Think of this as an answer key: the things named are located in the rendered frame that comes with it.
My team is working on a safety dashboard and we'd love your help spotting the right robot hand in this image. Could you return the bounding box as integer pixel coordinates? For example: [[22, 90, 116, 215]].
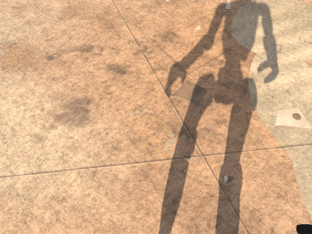
[[296, 224, 312, 234]]

